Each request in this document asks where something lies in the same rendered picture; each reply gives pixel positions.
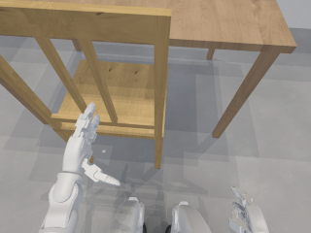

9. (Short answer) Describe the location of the robot right hand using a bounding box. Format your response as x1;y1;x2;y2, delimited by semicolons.
229;185;269;233

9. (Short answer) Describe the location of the left robot shin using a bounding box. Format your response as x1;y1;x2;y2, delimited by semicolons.
128;197;143;233

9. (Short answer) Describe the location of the robot left hand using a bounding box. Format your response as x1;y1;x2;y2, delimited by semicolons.
62;102;121;187

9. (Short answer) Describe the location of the chair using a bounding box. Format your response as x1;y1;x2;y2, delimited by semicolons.
0;0;172;170

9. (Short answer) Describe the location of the table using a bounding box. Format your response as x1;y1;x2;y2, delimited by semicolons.
0;0;297;139

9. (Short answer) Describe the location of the left robot forearm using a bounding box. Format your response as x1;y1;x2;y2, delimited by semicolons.
38;171;85;233

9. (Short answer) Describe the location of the right robot thigh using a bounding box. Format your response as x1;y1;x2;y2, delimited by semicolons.
172;205;212;233

